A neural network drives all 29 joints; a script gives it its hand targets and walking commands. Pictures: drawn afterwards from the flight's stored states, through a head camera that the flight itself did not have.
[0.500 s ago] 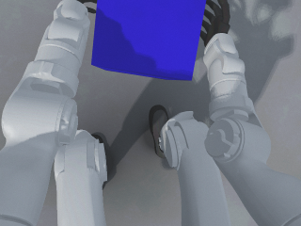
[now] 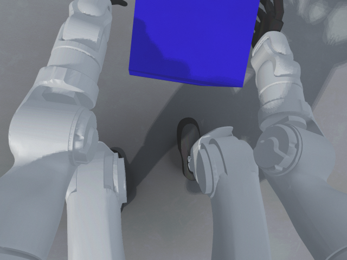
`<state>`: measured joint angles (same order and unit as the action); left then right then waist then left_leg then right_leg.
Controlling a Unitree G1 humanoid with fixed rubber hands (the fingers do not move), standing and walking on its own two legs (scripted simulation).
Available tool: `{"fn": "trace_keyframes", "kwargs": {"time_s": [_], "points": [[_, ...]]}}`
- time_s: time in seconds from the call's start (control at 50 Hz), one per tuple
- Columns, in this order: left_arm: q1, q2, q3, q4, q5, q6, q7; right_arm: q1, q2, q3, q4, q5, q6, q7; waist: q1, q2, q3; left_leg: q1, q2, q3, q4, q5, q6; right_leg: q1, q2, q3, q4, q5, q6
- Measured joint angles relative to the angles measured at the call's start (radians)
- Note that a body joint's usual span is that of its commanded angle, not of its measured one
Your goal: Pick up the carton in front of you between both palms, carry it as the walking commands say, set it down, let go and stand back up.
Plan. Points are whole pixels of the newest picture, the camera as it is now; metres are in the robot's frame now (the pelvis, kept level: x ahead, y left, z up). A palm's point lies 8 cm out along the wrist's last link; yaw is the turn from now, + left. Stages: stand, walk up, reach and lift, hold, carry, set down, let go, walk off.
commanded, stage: set down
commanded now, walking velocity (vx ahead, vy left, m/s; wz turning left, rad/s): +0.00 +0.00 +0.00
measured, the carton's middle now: (181, 34) +0.51 -0.08 -0.25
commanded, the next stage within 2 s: let go in 1.52 s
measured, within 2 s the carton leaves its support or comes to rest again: neither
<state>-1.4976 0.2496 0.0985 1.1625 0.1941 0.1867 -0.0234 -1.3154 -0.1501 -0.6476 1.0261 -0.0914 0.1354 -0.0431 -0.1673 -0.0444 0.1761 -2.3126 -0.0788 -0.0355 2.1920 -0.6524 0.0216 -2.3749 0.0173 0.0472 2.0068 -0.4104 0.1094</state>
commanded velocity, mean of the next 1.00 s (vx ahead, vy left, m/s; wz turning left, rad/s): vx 0.00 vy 0.00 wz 0.00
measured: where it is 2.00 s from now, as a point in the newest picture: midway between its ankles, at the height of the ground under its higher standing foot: (152, 176)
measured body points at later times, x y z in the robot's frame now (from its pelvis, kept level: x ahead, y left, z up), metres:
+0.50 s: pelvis -0.01 -0.01 +0.00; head +0.37 +0.04 +0.24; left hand +0.58 +0.12 -0.20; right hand +0.47 -0.26 -0.18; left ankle +0.08 +0.11 -0.35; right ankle +0.15 -0.15 -0.35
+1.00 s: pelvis +0.00 -0.02 +0.09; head +0.34 -0.01 +0.39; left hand +0.60 +0.11 -0.04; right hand +0.47 -0.25 -0.04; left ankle +0.07 +0.11 -0.35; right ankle +0.15 -0.15 -0.35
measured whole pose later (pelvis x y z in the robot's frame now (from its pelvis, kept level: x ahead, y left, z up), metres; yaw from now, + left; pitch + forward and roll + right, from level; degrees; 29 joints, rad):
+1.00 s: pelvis +0.00 -0.02 +0.09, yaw +1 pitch +45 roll -2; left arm -1.41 0.48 0.00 1.11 -0.04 0.17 -0.05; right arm -1.02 -0.04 -0.34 0.66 0.12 0.14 -0.22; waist -0.20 0.02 0.05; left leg -2.07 -0.04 -0.05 1.89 -0.61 -0.02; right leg -2.15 0.03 0.03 1.73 -0.37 0.06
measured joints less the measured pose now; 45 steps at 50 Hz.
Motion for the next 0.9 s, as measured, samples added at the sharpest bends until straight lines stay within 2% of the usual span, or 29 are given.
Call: {"fn": "trace_keyframes", "kwargs": {"time_s": [0.12,0.24,0.28,0.36,0.46,0.56,0.64,0.72,0.9], "points": [[-0.003,0.000,0.000,-0.007,0.003,-0.013,-0.019,-0.003,-0.019,0.008,0.016,0.013,-0.010,0.012,0.005,-0.008,0.022,0.011,0.001,-0.002,0.008,-0.004,-0.003,0.008,0.002,-0.002,0.009,-0.002,-0.002],[-0.002,0.030,-0.044,-0.010,-0.019,-0.042,-0.021,-0.011,-0.017,0.025,0.064,0.036,-0.048,0.003,-0.004,-0.021,0.049,0.024,0.003,-0.009,0.013,-0.005,-0.008,0.020,0.004,-0.008,0.010,0.001,-0.004],[0.000,0.056,-0.080,-0.001,-0.051,-0.062,0.000,-0.012,-0.018,0.047,0.091,0.067,-0.077,-0.009,-0.010,-0.027,0.063,0.029,0.004,-0.014,0.012,-0.004,-0.011,0.027,0.005,-0.013,0.007,0.004,-0.005],[-0.003,0.146,-0.177,0.030,-0.166,-0.090,0.041,0.007,-0.040,0.136,0.146,0.180,-0.124,-0.047,-0.012,-0.036,0.091,0.039,0.007,-0.025,0.007,-0.002,-0.018,0.038,0.006,-0.024,-0.003,0.009,-0.011],[-0.018,0.234,-0.288,0.028,-0.295,-0.101,0.040,0.046,-0.074,0.236,0.127,0.294,-0.158,-0.065,-0.008,-0.028,0.110,0.045,0.004,-0.031,0.001,0.003,-0.025,0.045,0.001,-0.030,-0.007,0.011,-0.019],[-0.045,0.253,-0.326,0.003,-0.344,-0.091,0.036,0.075,-0.065,0.294,0.046,0.349,-0.154,-0.090,-0.013,-0.014,0.096,0.043,0.002,-0.036,-0.006,0.011,-0.031,0.044,-0.002,-0.035,-0.013,0.017,-0.024],[-0.027,0.246,-0.293,-0.050,-0.318,-0.069,0.041,0.117,-0.011,0.311,-0.080,0.348,-0.130,-0.123,-0.016,0.001,0.064,0.059,0.015,-0.036,-0.024,0.010,-0.033,0.054,0.009,-0.035,-0.034,0.026,-0.028],[0.010,0.230,-0.230,-0.084,-0.274,-0.033,0.038,0.176,0.048,0.308,-0.200,0.303,-0.087,-0.157,-0.018,0.024,0.021,0.103,0.028,-0.029,-0.075,0.010,-0.032,0.089,0.018,-0.030,-0.078,0.029,-0.032],[0.059,0.228,-0.122,-0.023,-0.246,-0.020,-0.007,0.263,0.093,0.303,-0.304,0.233,-0.018,-0.174,-0.029,0.065,-0.087,0.200,0.040,-0.019,-0.228,0.027,-0.034,0.178,0.019,-0.020,-0.209,0.033,-0.045]]}}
